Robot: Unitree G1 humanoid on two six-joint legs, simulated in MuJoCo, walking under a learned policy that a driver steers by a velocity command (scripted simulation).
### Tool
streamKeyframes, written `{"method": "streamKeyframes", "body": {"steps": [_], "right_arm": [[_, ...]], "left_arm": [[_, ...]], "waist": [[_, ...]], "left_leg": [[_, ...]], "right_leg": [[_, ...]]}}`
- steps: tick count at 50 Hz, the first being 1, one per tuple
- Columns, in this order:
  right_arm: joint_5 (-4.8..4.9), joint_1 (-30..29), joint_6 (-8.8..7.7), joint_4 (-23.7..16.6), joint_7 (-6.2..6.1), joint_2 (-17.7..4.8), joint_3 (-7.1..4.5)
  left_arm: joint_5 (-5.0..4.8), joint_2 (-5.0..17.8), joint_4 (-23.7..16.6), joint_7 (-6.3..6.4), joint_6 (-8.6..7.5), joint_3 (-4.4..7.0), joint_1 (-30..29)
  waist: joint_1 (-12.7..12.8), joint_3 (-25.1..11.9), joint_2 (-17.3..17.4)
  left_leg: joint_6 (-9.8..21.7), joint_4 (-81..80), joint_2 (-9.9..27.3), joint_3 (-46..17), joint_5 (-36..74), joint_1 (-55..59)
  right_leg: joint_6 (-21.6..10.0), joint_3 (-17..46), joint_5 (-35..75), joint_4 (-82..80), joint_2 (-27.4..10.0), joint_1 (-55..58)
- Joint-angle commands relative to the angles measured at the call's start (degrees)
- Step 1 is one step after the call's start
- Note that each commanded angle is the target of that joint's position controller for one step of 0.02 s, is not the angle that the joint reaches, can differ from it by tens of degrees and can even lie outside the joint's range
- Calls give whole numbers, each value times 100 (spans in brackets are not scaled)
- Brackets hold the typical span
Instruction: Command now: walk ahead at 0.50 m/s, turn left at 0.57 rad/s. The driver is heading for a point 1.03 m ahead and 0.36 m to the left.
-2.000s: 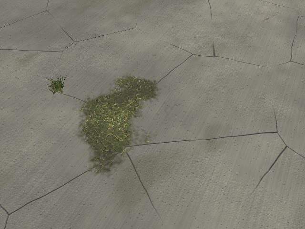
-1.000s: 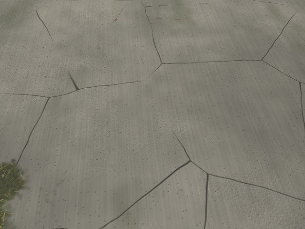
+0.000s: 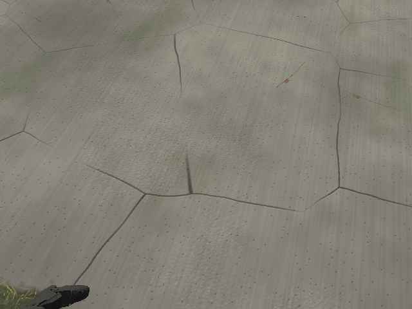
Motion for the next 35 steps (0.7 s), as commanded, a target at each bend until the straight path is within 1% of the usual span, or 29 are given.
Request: {"method": "streamKeyframes", "body": {"steps": [1, 3, 4, 5, 6, 7, 8, 9, 10, 11, 12, 13, 14, 15, 17, 19, 21, 24, 26, 28, 29, 30, 31, 32, 33, 34, 35], "right_arm": [[50, 113, -25, -304, -59, -954, -256], [42, 155, 5, -306, -78, -923, -255], [25, 109, 17, -330, -86, -934, -267], [20, 15, 31, -372, -88, -883, -257], [-2, -19, 24, -427, -79, -701, -197], [-67, -5, -5, -527, -50, -343, -70], [92, 767, -47, -689, -57, -94, 19], [130, 776, -48, -568, -76, -672, -67], [84, 206, -13, -613, -74, -988, -158], [16, -108, 21, -676, -79, -950, -168], [-36, -310, 21, -757, -56, -878, -181], [-3, -301, 38, -793, -13, -778, -189], [40, -260, 64, -802, 14, -673, -178], [54, -262, 94, -817, 29, -567, -160], [24, -444, 135, -922, 40, -456, -128], [9, -636, 143, -988, 54, -415, -102], [17, -839, 122, -1016, 108, -387, -78], [14, -1394, 69, -1143, 215, -287, -18], [26, -1705, 60, -1261, 283, -266, 3], [41, -1882, 66, -1377, 344, -317, -10], [32, -1873, 73, -1417, 366, -379, -39], [10, -1760, 90, -1428, 374, -474, -87], [-14, -1472, 116, -1388, 366, -612, -163], [-13, -758, 138, -1217, 344, -819, -293], [7, 267, 176, -940, 257, -1156, -485], [55, 682, 208, -831, 130, -1718, -595], [30, 555, 86, -1071, 179, -1877, -539]], "left_arm": [[-81, 430, -507, -74, -123, 86, -551], [-95, 591, -536, -126, -182, 147, -526], [-108, 659, -521, -138, -213, 182, -395], [-110, 700, -441, -134, -244, 222, -74], [-65, 831, -325, -101, -269, 299, 440], [36, 1127, -255, -53, -285, 385, 1244], [107, 1570, -63, -63, -205, 489, 1780], [-31, 1107, -104, -99, -175, 400, 1723], [-49, 754, -172, -75, -142, 301, 1510], [-5, 649, -200, -66, -100, 244, 1239], [9, 532, -158, -60, -72, 202, 1066], [41, 462, -126, -46, -74, 164, 989], [33, 429, -85, -46, -89, 160, 965], [7, 436, -31, -49, -109, 166, 982], [-13, 594, 88, -47, -143, 217, 1045], [1, 728, 191, -33, -131, 259, 1094], [-7, 805, 264, -18, -96, 272, 1090], [-40, 935, 390, 8, -38, 287, 1236], [-86, 1033, 492, 12, 10, 308, 1404], [-145, 1135, 567, 6, 72, 339, 1489], [-173, 1200, 582, 9, 107, 358, 1475], [-199, 1296, 581, 25, 138, 386, 1450], [-228, 1400, 576, 50, 172, 418, 1433], [-255, 1442, 558, 73, 216, 426, 1359], [-225, 1295, 521, 101, 214, 363, 1379], [66, 617, 305, 68, 160, 149, 1622], [20, 487, 21, -1, -51, 19, 1671]], "waist": [[-36, -228, 718], [38, -247, 782], [135, -261, 873], [334, -328, 936], [591, -617, 885], [927, -1315, 303], [630, -1973, -1602], [721, -1657, -1304], [879, -977, -710], [804, -594, -313], [720, -298, -253], [593, -206, -402], [545, -169, -509], [524, -155, -523], [517, -81, -388], [542, -69, -272], [597, -55, -236], [804, 101, -182], [902, 217, -162], [895, 301, -191], [821, 272, -230], [696, 145, -327], [489, -83, -439], [51, -462, -388], [-446, -968, -173], [-244, -1381, 1170], [-16, -2397, 1672]], "left_leg": [[784, -399, 1235, -1113, 639, -401], [716, -56, 1366, -1513, 474, -61], [666, 131, 1407, -1668, 518, 20], [579, 382, 1336, -1720, 607, 4], [408, 936, 1086, -1570, 788, -168], [186, 2445, 732, -1078, 231, -807], [-199, 4204, -36, -251, -2001, -2752], [-294, 5077, 446, -296, -2026, -3549], [-344, 5356, 638, -234, -1467, -3722], [-387, 5319, 817, -53, -1041, -3564], [-411, 5097, 962, -35, -753, -3465], [-409, 4940, 1108, -3, -578, -3228], [-419, 4811, 1172, 83, -491, -3086], [-442, 4717, 1197, 162, -443, -3064], [-509, 4392, 1260, 199, -216, -3224], [-573, 3953, 1302, 213, 165, -3376], [-570, 3363, 1304, 314, 714, -3315], [-490, 2443, 1234, 604, 1344, -3067], [-406, 2037, 1184, 776, 1335, -2995], [-267, 1747, 1113, 923, 1030, -2923], [-163, 1630, 1012, 1041, 768, -2747], [-42, 1569, 835, 1207, 466, -2420], [92, 1537, 614, 1376, 176, -1931], [279, 1250, 360, 1497, 265, -981], [516, 987, 281, 1264, 597, 649], [1083, 941, 1636, -945, 657, 2487], [2082, -95, 2640, -4039, -513, 3426]], "right_leg": [[-6, -223, 338, -615, 394, 934], [-124, -113, -43, -889, 430, 1081], [-212, -113, -304, -955, 431, 1266], [-332, -192, -382, -1153, 445, 1689], [-511, -191, -409, -1290, 326, 2528], [-885, 648, -710, -1226, -588, 3921], [-1827, 3192, -1910, -1707, -1853, 5651], [-1841, 3885, -3130, -1987, -2019, 5531], [-1599, 3042, -3036, -2057, -1762, 4913], [-1441, 2275, -2313, -2118, -1514, 4269], [-1394, 1735, -1674, -2240, -1287, 3779], [-1322, 1286, -1275, -2367, -1120, 3451], [-1308, 960, -1061, -2502, -1005, 3272], [-1346, 703, -843, -2598, -971, 3195], [-1444, 340, -393, -2758, -1034, 3171], [-1486, -7, 43, -2812, -1088, 3308], [-1414, -429, 314, -2818, -1019, 3414], [-1288, -939, 420, -2809, -964, 3507], [-1237, -1119, 464, -2775, -1047, 3723], [-1164, -1270, 839, -2631, -1165, 4015], [-1108, -1384, 1443, -2432, -1195, 4131], [-1051, -1510, 2427, -2091, -1197, 4221], [-993, -1627, 3439, -1547, -1179, 4270], [-889, -1790, 4005, -574, -1064, 4098], [-685, -1890, 3423, 802, -851, 3206], [-389, -1869, -936, 2820, -250, 1052], [-254, -577, -3549, 4191, 663, -401]]}}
